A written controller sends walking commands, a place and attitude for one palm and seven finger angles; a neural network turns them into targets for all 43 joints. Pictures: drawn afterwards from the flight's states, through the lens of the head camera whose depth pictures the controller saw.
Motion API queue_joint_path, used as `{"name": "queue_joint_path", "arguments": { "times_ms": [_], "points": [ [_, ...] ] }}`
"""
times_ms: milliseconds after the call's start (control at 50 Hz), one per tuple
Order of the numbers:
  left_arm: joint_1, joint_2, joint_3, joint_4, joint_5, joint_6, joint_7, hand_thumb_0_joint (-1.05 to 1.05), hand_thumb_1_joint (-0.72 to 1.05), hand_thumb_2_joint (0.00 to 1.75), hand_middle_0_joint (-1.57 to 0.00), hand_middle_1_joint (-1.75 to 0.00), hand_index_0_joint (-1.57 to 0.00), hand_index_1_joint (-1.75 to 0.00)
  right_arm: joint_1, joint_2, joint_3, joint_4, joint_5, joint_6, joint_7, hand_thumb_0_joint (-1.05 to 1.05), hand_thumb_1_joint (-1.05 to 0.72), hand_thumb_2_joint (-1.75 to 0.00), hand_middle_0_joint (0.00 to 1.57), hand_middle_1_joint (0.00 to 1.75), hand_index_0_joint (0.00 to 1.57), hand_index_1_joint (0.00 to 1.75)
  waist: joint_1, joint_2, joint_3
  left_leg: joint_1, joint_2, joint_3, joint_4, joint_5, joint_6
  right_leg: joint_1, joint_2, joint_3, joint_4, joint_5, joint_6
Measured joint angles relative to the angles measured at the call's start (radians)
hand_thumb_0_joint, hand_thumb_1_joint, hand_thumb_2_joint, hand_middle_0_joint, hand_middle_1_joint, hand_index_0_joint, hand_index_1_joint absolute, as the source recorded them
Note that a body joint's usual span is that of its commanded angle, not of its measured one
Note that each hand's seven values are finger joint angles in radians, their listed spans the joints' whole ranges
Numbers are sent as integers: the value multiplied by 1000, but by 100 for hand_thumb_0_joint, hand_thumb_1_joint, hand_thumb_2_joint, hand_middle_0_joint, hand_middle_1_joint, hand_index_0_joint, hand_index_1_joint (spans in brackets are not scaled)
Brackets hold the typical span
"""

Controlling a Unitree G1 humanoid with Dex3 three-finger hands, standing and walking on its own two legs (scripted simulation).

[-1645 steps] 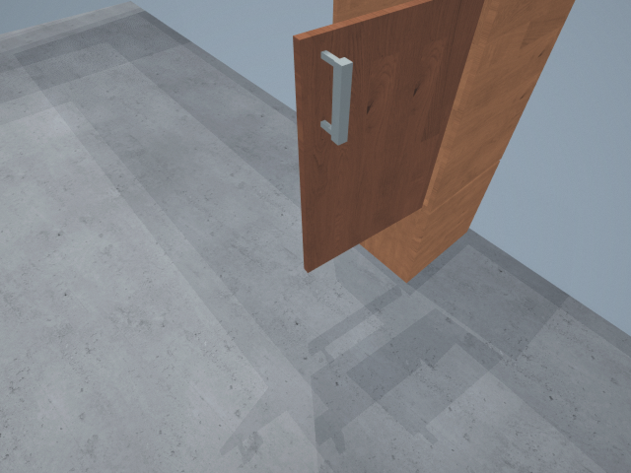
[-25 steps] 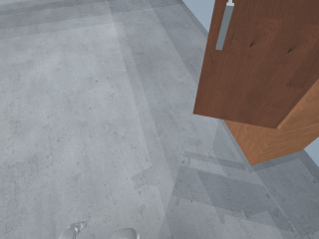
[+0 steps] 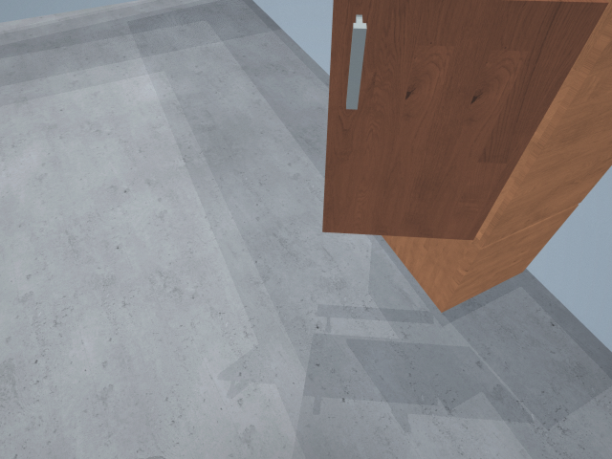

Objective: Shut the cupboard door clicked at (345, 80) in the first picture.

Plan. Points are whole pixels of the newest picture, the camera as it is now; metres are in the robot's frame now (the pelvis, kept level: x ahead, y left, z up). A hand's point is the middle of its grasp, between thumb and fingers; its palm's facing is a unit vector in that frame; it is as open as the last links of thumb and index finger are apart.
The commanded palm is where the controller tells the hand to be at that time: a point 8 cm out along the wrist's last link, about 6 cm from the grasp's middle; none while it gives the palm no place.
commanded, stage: take the last steps up to it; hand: left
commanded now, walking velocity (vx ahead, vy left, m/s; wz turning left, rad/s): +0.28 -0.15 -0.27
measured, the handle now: (355, 63) +0.70 -0.06 +0.16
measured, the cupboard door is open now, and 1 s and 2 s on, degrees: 60 60 60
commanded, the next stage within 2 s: come to a stop and stand still in 0.58 s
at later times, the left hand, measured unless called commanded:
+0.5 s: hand (209, 417) +0.21 +0.17 -0.16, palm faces -0.13 -0.98 -0.15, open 7.4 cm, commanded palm none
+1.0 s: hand (291, 328) +0.35 +0.04 -0.15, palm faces -0.11 -0.97 -0.22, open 7.2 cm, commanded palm none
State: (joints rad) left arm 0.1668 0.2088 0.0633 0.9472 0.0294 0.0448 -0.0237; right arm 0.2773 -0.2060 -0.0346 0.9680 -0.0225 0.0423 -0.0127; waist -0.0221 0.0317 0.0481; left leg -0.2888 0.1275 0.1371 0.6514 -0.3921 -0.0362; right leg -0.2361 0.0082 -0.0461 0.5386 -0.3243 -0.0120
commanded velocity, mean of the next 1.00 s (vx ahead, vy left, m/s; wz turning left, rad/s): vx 0.04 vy -0.03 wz -0.10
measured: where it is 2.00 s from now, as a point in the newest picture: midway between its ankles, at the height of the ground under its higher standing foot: outside the picture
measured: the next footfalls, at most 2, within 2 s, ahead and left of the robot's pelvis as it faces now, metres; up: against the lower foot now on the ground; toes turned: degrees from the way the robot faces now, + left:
left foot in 0.28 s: +0.14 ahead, +0.11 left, +0.00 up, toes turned +5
right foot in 0.70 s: +0.27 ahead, -0.24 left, +0.00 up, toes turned -14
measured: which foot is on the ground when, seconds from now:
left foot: up 0.00-0.26, down 0.28-0.70, up 0.72-1.00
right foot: down 0.00-0.28, up 0.30-0.68, down 0.70-1.00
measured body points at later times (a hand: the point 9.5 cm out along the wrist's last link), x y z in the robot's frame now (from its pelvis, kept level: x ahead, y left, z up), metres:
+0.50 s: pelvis +0.12 -0.02 +0.02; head +0.15 +0.00 +0.46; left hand +0.21 +0.22 -0.15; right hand +0.09 -0.27 -0.12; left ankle +0.10 +0.11 -0.73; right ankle +0.11 -0.18 -0.65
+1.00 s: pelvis +0.24 -0.12 +0.01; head +0.29 -0.14 +0.46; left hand +0.36 +0.10 -0.13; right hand +0.28 -0.37 -0.14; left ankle +0.25 -0.02 -0.67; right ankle +0.23 -0.23 -0.73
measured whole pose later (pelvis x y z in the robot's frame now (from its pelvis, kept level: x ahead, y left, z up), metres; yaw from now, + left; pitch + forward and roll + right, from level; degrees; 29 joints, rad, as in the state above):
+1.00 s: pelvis +0.24 -0.12 +0.01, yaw -8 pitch +1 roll +0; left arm 0.11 0.15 0.04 0.99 0.03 0.00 0.03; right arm 0.14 -0.21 -0.05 0.98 -0.01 0.06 -0.01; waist -0.01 0.02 0.09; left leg -0.48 -0.01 0.04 0.97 -0.45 -0.06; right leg -0.26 -0.04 -0.10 0.46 -0.22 -0.02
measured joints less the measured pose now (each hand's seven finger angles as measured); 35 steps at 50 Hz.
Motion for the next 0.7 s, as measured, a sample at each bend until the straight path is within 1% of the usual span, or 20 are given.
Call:
{"name": "queue_joint_path", "arguments": {
  "times_ms": [20, 40, 80, 120, 180, 220, 260, 280, 300, 320, 340, 380, 400, 440, 500, 560, 600, 640, 680, 700],
  "points": [
    [6, -9, -2, 7, 1, -4, 1, 1, 91, 90, -20, -30, -20, -30, 0, -9, -5, 10, 0, 10, 1, 0, -90, -90, 20, 30, 21, 30, -3, 13, -4, -27, -7, -25, 77, -69, 0, 2, 7, -4, 7, 2, -10],
    [17, -17, -2, 10, 1, -9, 4, 1, 91, 90, -20, -30, -20, -30, -1, -15, -8, 20, 1, 20, 3, 0, -90, -90, 20, 30, 21, 30, -1, 18, -9, -62, -21, -49, 169, -103, 1, 11, 10, -4, 0, 3, -18],
    [46, -27, -3, 18, 0, -20, 11, 0, 91, 90, -20, -30, -20, -30, -8, -23, -14, 30, -1, 26, 8, 0, -90, -90, 20, 30, 21, 30, 5, 12, -17, -124, -46, -69, 312, -96, 0, 37, 12, 5, -43, 15, -30],
    [72, -30, -4, 34, 1, -28, 14, 0, 91, 90, -20, -30, -20, -30, -16, -26, -18, 24, -4, 17, 15, 1, -91, -90, 20, 30, 21, 30, 3, 0, -21, -163, -53, -63, 356, -56, -8, 65, 12, 14, -90, 32, -31],
    [99, -26, -5, 61, 2, -34, 13, 0, 91, 90, -20, -30, -20, -30, -26, -23, -21, 5, -5, -1, 18, 1, -91, -90, 20, 30, 20, 30, 2, -21, -24, -174, -50, -47, 276, -18, -16, 95, 14, 19, -128, 37, -29],
    [111, -21, -4, 77, 4, -35, 9, 1, 90, 90, -20, -30, -20, -30, -35, -18, -20, -5, -4, -12, 16, 1, -91, -90, 20, 30, 20, 30, 7, -35, -23, -152, -51, -41, 172, -3, -15, 107, 19, 24, -128, 22, -26],
    [122, -16, -1, 90, 1, -32, 5, 1, 90, 90, -20, -30, -20, -30, -39, -13, -16, -13, -4, -31, 12, 0, -91, -90, 20, 30, 20, 30, 10, -48, -21, -102, -55, -31, 33, 55, -13, 112, 24, 29, -98, -10, -19],
    [133, -15, 0, 93, -2, -30, 3, 1, 90, 90, -20, -30, -20, -30, -38, -16, -11, -19, -5, -45, 10, 0, -91, -90, 20, 30, 20, 30, 13, -48, -24, -65, -53, -31, -49, 78, -7, 101, 32, 35, -58, -38, -15],
    [138, -13, 2, 96, -6, -26, 0, 1, 90, 90, -20, -30, -20, -30, -40, -17, -9, -22, -11, -61, 6, 0, -91, -90, 20, 30, 20, 30, 11, -50, -26, -61, -49, -28, -62, 124, 15, 68, 35, 37, 27, -79, -17],
    [136, -6, 1, 101, -6, -18, -3, 1, 90, 90, -20, -30, -20, -30, -45, -11, -4, -23, -16, -71, 0, 0, -91, -90, 20, 30, 20, 30, 8, -62, -20, -62, -47, -17, -33, 119, 35, 24, 32, 44, 148, -124, -19],
    [132, 1, 2, 105, -1, -10, -6, 1, 91, 90, -20, -30, -20, -30, -43, -4, 2, -24, -18, -78, -4, 0, -91, -90, 20, 30, 20, 30, 6, -74, -17, -53, -44, -4, -18, 100, 47, -29, 31, 50, 278, -151, -18],
    [111, 12, 6, 107, 8, 3, -14, 1, 91, 90, -20, -30, -20, -30, -24, 6, 11, -25, -20, -84, -11, 0, -91, -90, 20, 30, 21, 30, 2, -84, -15, -17, -35, 14, -39, 78, 48, -129, 16, 42, 482, -125, -8],
    [96, 17, 10, 103, 11, 6, -19, 1, 91, 90, -20, -30, -20, -30, -11, 11, 13, -21, -20, -85, -14, 0, -91, -90, 20, 30, 21, 30, 1, -85, -12, 6, -30, 18, -66, 81, 41, -171, 3, 37, 540, -95, 0],
    [63, 24, 15, 86, 11, 8, -27, 1, 91, 90, -20, -30, -20, -30, 14, 19, 17, -3, -19, -86, -17, 0, -91, -90, 20, 30, 21, 30, 1, -81, -6, 54, -19, 25, -128, 98, 29, -236, -24, 30, 574, -39, 16],
    [14, 29, 17, 57, 8, 5, -31, 1, 91, 90, -20, -30, -20, -30, 49, 26, 15, 28, -18, -82, -15, 0, -90, -90, 20, 30, 21, 30, -2, -66, 3, 118, 4, 36, -204, 113, 12, -293, -62, 23, 488, 29, 35],
    [-35, 31, 13, 39, 5, 2, -32, 1, 91, 90, -20, -30, -20, -30, 80, 28, 9, 53, -18, -73, -8, 0, -90, -90, 20, 30, 21, 30, -19, -50, 14, 160, 26, 44, -239, 105, -14, -305, -86, 13, 336, 83, 39],
    [-65, 32, 10, 30, 3, -1, -33, 1, 91, 90, -20, -30, -20, -30, 96, 27, 2, 69, -18, -65, -4, 0, -90, -90, 20, 30, 21, 30, -34, -40, 21, 180, 41, 49, -239, 86, -35, -294, -90, 2, 246, 106, 38],
    [-87, 32, 8, 24, 3, -8, -34, 1, 91, 90, -20, -30, -20, -30, 111, 23, -5, 85, -17, -56, -1, 0, -90, -90, 20, 30, 21, 30, -48, -28, 27, 193, 58, 51, -218, 55, -59, -260, -84, -13, 156, 116, 32],
    [-95, 34, 3, 16, 3, -26, -34, 1, 91, 90, -20, -30, -20, -30, 131, 17, -11, 100, -13, -47, 3, 0, -90, -90, 20, 30, 21, 30, -53, -22, 24, 196, 77, 50, -158, 2, -82, -190, -68, -31, 42, 143, 18],
    [-98, 36, 2, 14, 5, -44, -31, 1, 91, 90, -20, -30, -20, -30, 138, 16, -13, 109, -7, -43, 6, 0, -90, -90, 20, 30, 21, 30, -51, -26, 21, 169, 84, 44, -77, -30, -69, -169, -68, -30, 15, 180, 19]
  ]
}}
